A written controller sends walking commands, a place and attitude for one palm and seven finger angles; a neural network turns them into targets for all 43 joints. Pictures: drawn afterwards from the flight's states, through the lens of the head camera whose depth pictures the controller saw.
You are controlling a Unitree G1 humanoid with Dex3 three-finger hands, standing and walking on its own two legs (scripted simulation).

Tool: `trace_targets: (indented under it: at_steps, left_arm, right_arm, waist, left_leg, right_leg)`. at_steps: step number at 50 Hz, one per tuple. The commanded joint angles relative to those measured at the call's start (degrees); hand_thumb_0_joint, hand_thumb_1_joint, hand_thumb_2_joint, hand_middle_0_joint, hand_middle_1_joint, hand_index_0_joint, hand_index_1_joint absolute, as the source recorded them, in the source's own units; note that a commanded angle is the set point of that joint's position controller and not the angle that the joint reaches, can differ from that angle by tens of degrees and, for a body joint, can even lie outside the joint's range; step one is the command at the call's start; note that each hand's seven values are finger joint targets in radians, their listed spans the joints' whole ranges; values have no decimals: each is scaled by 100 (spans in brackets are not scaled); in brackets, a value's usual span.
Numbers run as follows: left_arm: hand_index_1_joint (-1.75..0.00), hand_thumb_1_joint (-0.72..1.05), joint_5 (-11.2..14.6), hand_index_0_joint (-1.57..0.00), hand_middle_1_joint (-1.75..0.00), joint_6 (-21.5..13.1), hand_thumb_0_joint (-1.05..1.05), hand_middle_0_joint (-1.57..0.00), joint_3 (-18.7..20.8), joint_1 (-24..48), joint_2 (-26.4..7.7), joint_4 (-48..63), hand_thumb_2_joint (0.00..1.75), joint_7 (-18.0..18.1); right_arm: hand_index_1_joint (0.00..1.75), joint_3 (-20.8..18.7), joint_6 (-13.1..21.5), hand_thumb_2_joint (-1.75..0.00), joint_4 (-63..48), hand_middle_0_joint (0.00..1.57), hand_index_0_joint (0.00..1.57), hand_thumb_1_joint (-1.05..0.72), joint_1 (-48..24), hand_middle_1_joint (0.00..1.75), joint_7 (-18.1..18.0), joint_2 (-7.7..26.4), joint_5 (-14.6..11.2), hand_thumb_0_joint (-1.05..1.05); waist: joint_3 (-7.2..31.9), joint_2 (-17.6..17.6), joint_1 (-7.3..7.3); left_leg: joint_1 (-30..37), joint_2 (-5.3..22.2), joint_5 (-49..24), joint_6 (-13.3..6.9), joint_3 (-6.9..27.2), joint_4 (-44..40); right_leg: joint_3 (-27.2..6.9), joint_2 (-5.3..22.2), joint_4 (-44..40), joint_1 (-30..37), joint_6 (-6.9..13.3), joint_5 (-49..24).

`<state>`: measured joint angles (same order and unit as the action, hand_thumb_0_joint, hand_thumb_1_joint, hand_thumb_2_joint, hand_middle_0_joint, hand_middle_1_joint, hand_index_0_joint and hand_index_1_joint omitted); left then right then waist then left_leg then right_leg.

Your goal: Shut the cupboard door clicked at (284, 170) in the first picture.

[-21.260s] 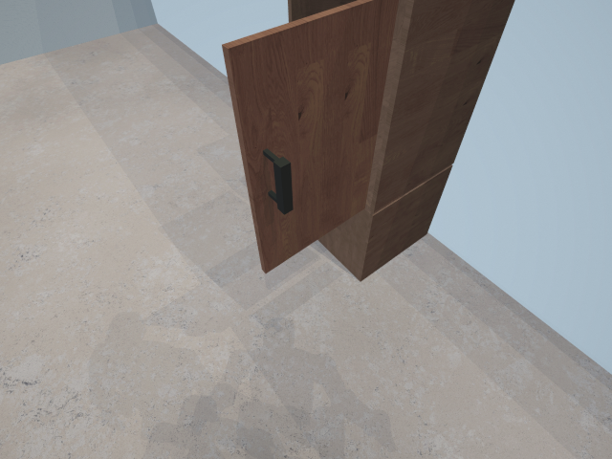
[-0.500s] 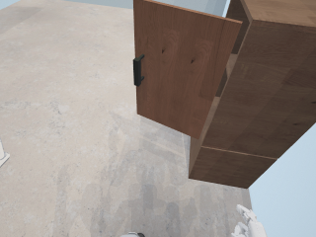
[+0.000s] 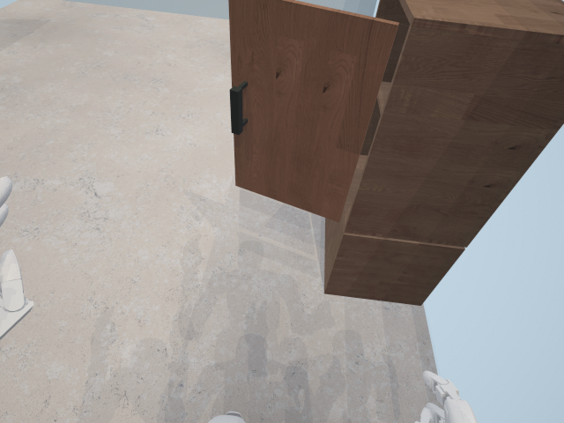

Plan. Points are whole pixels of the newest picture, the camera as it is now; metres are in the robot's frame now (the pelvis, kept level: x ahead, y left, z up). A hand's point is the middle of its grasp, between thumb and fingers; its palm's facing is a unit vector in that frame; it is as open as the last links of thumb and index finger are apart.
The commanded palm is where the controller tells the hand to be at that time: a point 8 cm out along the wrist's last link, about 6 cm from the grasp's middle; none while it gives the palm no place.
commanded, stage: stop stepping back and stand still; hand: left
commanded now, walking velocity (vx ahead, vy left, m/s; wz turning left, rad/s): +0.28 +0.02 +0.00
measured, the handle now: (240, 107) +0.86 +0.17 -0.01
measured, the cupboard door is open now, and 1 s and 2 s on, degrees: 73 73 73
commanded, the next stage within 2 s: let the arm hang, fingers relaxed in 0.76 s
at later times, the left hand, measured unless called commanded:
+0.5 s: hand out of the picture +0.15 +0.29 +0.17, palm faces +0.48 -0.77 -0.42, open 7.4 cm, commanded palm +0.10 +0.32 +0.18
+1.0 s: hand (62, 387) +0.16 +0.30 -0.02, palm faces +0.15 -0.89 -0.43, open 7.4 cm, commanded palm none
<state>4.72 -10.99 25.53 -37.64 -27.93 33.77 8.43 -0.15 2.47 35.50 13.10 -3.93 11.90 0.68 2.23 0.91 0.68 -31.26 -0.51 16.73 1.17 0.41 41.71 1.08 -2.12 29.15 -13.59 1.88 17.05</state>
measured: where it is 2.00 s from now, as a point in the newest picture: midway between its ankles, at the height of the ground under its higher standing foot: outside the picture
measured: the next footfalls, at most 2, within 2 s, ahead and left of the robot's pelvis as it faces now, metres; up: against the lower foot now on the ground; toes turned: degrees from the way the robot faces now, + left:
left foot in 0.08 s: +0.05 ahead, +0.14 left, +0.00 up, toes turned +3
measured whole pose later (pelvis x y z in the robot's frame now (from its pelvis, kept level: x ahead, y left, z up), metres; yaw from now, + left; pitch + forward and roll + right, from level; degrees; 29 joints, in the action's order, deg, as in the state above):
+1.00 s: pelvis -0.03 +0.05 +0.00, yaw +2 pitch +1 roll -1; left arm -0.9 0.3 6.2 -15.7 -19.4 -15.3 1.1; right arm 0.6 2.0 43.5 7.7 0.4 16.4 0.4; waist 2.0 -4.4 0.7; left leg -21.9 -0.7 13.6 -2.3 -1.2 34.7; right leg 1.8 0.0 33.0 -13.6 -0.2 20.1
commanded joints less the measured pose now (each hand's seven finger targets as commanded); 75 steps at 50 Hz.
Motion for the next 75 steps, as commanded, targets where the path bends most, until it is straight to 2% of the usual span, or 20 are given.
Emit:
trace_targets:
  at_steps: [1, 5, 8, 14, 16, 18, 19, 21, 23, 26, 29, 42, 43, 46, 49, 51, 55, 60, 68, 75]
  left_arm:
    - [-30, 90, -168, -20, -30, -50, 0, -20, 347, 1525, -582, 235, 90, 393]
    - [-30, 90, -293, -20, -30, -225, 0, -20, 199, 1906, -537, 383, 90, 355]
    - [-30, 90, -327, -20, -30, -296, 0, -20, 312, 1714, -559, 831, 90, 264]
    - [-30, 90, -259, -20, -30, -187, 0, -20, 506, 681, -580, 599, 90, 231]
    - [-30, 90, -189, -20, -30, -162, 0, -20, 663, 693, -681, 414, 90, 246]
    - [-30, 90, -123, -20, -30, -39, 0, -20, 533, 544, -514, 136, 90, 242]
    - [-30, 90, -128, -20, -30, -25, 0, -20, 457, 698, -490, 145, 90, 276]
    - [-30, 90, -157, -20, -30, -118, 0, -20, 415, 1006, -524, 93, 90, 297]
    - [-30, 90, -218, -20, -30, -160, 0, -20, 367, 1305, -569, 102, 90, 323]
    - [-30, 90, -216, -20, -30, -244, 0, -20, 313, 1536, -595, 373, 90, 282]
    - [-30, 90, -248, -20, -30, -281, 0, -20, 300, 1482, -540, 469, 90, 223]
    - [-30, 90, -125, -20, -30, -236, 0, -20, 558, 735, -627, 377, 90, 209]
    - [-30, 90, -571, -20, -30, 624, 0, -20, -2042, 1158, 450, -3713, 90, -648]
    - [-30, 90, -580, -20, -30, 1110, 0, -20, -2041, 1592, 629, -4431, 90, -828]
    - [-30, 90, -593, -20, -30, 1105, 0, -20, -2150, 2047, 509, -5403, 90, -829]
    - [-30, 90, -583, -20, -30, 1144, 0, -20, -2240, 2215, 580, -6150, 90, -788]
    - [-30, 90, -554, -20, -30, 1173, 0, -20, -2357, 2184, 704, -7481, 90, -731]
    - [-30, 90, -543, -20, -30, 1140, 0, -20, -2323, 1802, 976, -8634, 90, -724]
    - [-30, 90, -536, -20, -30, 1095, 0, -20, -2416, 1512, 1133, -9557, 90, -711]
    - [-30, 90, -547, -20, -30, 1089, 0, -20, -2428, 1347, 1238, -9807, 90, -664]
  right_arm:
    - [30, -188, 328, -90, -625, 20, 20, -90, -463, 30, -248, 707, -44, 0]
    - [30, -236, 621, -90, -699, 20, 20, -90, -501, 30, -330, 899, -129, 0]
    - [30, -92, 700, -90, -614, 20, 20, -90, -544, 30, -250, 679, -35, 0]
    - [30, -127, 596, -90, -739, 20, 20, -90, -490, 30, -56, 632, 14, 0]
    - [30, -148, 437, -90, -721, 20, 20, -90, -411, 30, -43, 610, 57, 0]
    - [30, -240, 295, -90, -683, 20, 20, -90, -378, 30, -4, 603, -35, 0]
    - [30, -221, 241, -90, -699, 20, 20, -90, -415, 30, 8, 623, -67, 0]
    - [30, -161, 262, -90, -677, 20, 20, -90, -481, 30, 0, 612, -82, 0]
    - [30, -105, 302, -90, -589, 20, 20, -90, -505, 30, -65, 588, -67, 0]
    - [30, -199, 395, -90, -704, 20, 20, -90, -625, 30, -149, 734, -125, 0]
    - [30, -88, 461, -90, -717, 20, 20, -90, -634, 30, -159, 674, -111, 0]
    - [30, -134, 381, -90, -856, 20, 20, -90, -545, 30, -82, 657, -127, 0]
    - [30, -337, 721, -90, 50, 20, 20, -90, -1014, 30, 417, 1627, -235, 0]
    - [30, -269, 217, -90, 221, 20, 20, -90, -402, 30, 402, 1250, -92, 0]
    - [30, -194, 26, -90, 301, 20, 20, -90, -455, 30, 369, 1282, -12, 0]
    - [30, -138, -102, -90, 505, 20, 20, -90, -386, 30, 361, 1123, 36, 0]
    - [30, -41, -252, -90, 1042, 20, 20, -90, -303, 30, 345, 884, 79, 0]
    - [30, -68, -277, -90, 1672, 20, 20, -90, -11, 30, 248, 648, 63, 0]
    - [30, -147, -291, -90, 2295, 20, 20, -90, 531, 30, 175, 598, -9, 0]
    - [30, -163, -307, -90, 2548, 20, 20, -90, 721, 30, 171, 493, 0, 0]
  waist:
    - [-281, 254, -306]
    - [-350, -641, -141]
    - [-298, -1738, -184]
    - [181, -982, -143]
    - [262, -574, -184]
    - [163, 686, -146]
    - [-80, 789, -151]
    - [-241, 456, -151]
    - [-173, 168, -192]
    - [-7, -252, -101]
    - [-128, -906, -115]
    - [526, -496, -114]
    - [-73, -502, -223]
    - [234, 54, -111]
    - [134, 928, -108]
    - [49, 877, -144]
    - [-81, -313, -102]
    - [-120, -1163, -50]
    - [-476, -268, -102]
    - [-746, -28, -117]
  left_leg:
    - [1398, 364, 233, -125, 200, -189]
    - [1312, 747, 242, -437, 857, -2075]
    - [670, 1264, 2643, -457, 2065, -3681]
    - [524, 751, 1666, -219, 806, -2836]
    - [650, 526, 972, -176, 434, -1845]
    - [501, 243, 415, -92, 69, -293]
    - [243, 223, 239, -85, 42, 214]
    - [184, 318, 377, -101, 122, 181]
    - [1140, 327, -220, -161, -10, -962]
    - [2126, 657, -1014, -348, 331, -1594]
    - [1595, 909, -587, -433, 937, -2279]
    - [1797, 624, -1535, -200, 289, -1703]
    - [1437, 653, -2731, -226, 203, -806]
    - [1465, 744, -1823, -334, 400, -1029]
    - [1429, 633, -1854, -421, 614, -1044]
    - [1585, 522, -1638, -378, 580, -1121]
    - [1619, 498, -1160, -328, 604, -1653]
    - [1613, 540, -323, -338, 643, -2087]
    - [1775, 633, 64, -382, 697, -2360]
    - [1766, 608, 207, -392, 616, -2424]
  right_leg:
    - [-984, 1481, -1294, -1475, 441, 1414]
    - [-409, 412, -376, -430, -82, 116]
    - [-71, 25, 908, -67, -282, 450]
    - [52, 36, -595, 1025, 14, 437]
    - [-660, 577, -1031, 772, 315, 549]
    - [-2091, 1497, -1732, 208, 800, 1810]
    - [-2309, 1765, -1801, 147, 982, 1486]
    - [-1900, 1777, -1451, 256, 982, 165]
    - [-1186, 1425, -998, -28, 591, -465]
    - [-594, 639, -578, -335, -33, -582]
    - [-182, 296, -269, 12, -198, -439]
    - [-454, 526, -700, 506, -96, -1554]
    - [-56, 900, 45, -96, -17, -2587]
    - [-215, 721, -40, -309, 6, -997]
    - [-376, 763, -127, -213, 111, -890]
    - [-494, 841, -285, -279, 156, -697]
    - [-541, 731, -546, 16, 83, -220]
    - [-469, 648, -844, 328, 130, -106]
    - [-418, 624, -1124, 157, 132, 51]
    - [-459, 625, -1170, -114, 117, 336]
